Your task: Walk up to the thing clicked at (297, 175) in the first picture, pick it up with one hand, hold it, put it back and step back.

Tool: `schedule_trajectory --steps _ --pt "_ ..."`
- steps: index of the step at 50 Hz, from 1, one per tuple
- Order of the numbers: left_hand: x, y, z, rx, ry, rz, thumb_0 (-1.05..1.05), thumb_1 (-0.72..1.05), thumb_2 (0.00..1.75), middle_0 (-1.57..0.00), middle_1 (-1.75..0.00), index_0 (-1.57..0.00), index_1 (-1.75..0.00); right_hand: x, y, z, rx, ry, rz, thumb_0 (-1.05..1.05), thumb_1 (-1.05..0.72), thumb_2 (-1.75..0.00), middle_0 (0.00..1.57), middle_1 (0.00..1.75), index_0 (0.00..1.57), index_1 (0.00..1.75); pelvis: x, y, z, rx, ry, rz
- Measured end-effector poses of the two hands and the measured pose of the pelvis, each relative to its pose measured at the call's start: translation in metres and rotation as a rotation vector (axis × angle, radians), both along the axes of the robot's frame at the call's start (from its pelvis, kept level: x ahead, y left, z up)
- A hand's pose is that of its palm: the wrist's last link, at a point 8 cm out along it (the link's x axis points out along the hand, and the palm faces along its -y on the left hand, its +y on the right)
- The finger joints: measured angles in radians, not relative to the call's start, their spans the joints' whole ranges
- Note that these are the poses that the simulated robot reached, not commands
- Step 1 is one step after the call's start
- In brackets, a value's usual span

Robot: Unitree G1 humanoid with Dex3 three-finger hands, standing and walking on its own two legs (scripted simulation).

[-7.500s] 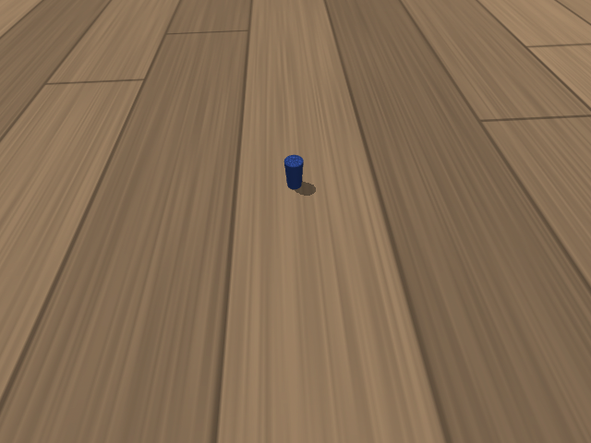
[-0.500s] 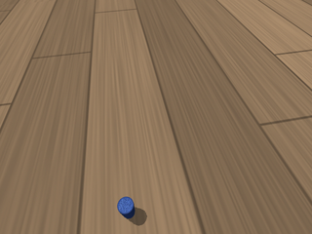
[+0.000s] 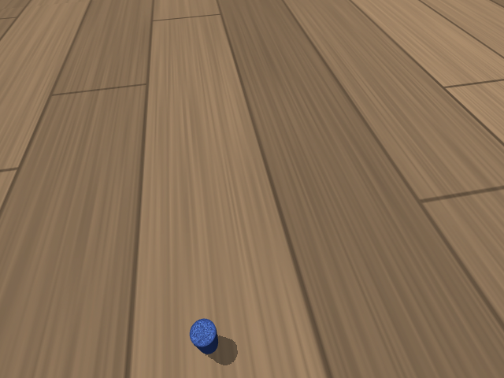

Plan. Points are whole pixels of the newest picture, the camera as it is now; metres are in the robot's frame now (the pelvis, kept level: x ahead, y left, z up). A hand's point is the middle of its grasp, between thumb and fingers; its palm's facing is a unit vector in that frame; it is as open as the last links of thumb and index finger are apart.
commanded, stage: stand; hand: left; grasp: from the side
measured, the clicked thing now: (205, 338) +0.36 +0.21 -0.71
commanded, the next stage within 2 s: go down in 0.08 s
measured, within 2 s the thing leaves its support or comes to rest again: neither
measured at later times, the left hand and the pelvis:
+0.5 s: hand (126, 377) +0.16 +0.26 -0.18, palm faces +0.06 -0.94 -0.32, open 12.8 cm; pelvis -0.02 +0.00 -0.03, yaw -2 degrees
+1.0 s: hand out of the picture +0.14 +0.29 -0.22, palm faces +0.12 -0.95 -0.30, open 17.4 cm; pelvis -0.03 +0.01 -0.10, yaw -2 degrees
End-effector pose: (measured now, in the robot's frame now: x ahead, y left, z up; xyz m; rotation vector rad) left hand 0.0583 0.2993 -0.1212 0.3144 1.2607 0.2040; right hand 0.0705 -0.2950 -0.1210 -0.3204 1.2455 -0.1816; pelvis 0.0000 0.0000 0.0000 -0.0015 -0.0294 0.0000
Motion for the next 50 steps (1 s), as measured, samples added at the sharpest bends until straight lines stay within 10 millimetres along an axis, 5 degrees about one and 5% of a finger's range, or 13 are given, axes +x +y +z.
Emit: schedule_trajectory --steps 11,19,23,30,38,50 --pt "0.006 -0.002 0.001 -0.001 -0.034 0.007 0.0 0.9 0.89 -0.2 -0.29 -0.21 -0.29 0.004 0.0 0.002 0.0 -0.033 -0.009 0.01 -0.91 -0.9 0.21 0.3 0.2 0.3 0.0 -0.001 -0.001 -0.002 0.007 0.0" --pt "0.072 -0.004 -0.01 -0.022 -0.173 0.017 0.01 0.61 0.61 -0.1 -0.14 -0.11 -0.13 0.006 0.022 -0.004 0.032 -0.161 -0.028 0.01 -0.97 -0.92 0.2 0.3 0.2 0.3 -0.018 -0.003 -0.015 -0.004 0.11 -0.01" --pt "0.088 0.004 -0.016 -0.017 -0.203 0.013 0.0 0.39 0.41 -0.06 -0.1 -0.08 -0.09 -0.004 0.03 -0.01 0.046 -0.174 -0.054 0.01 -0.97 -0.92 0.2 0.3 0.2 0.3 -0.019 -0.003 -0.025 -0.006 0.154 -0.024" --pt "0.081 0.022 -0.039 -0.016 -0.202 0.038 0.0 0.01 0.21 -0.05 -0.08 -0.06 -0.07 -0.006 0.033 -0.031 0.046 -0.209 -0.057 0.01 -0.95 -0.91 0.21 0.3 0.2 0.3 -0.022 0.004 -0.052 -0.015 0.231 -0.033" --pt "0.066 0.03 -0.056 -0.025 -0.244 0.022 0.0 -0.35 0.08 -0.06 -0.07 -0.07 -0.07 0.022 0.04 -0.051 0.026 -0.294 -0.02 0.01 -0.92 -0.9 0.2 0.3 0.2 0.3 -0.025 0.009 -0.081 -0.024 0.29 -0.032" --pt "0.061 0.036 -0.067 -0.028 -0.269 0.053 -0.01 -0.55 0.01 -0.08 -0.05 -0.1 -0.04 0.07 0.058 -0.05 0.009 -0.461 0.066 0.01 -0.9 -0.9 0.21 0.3 0.2 0.3 -0.025 0.01 -0.1 -0.04 0.333 -0.024"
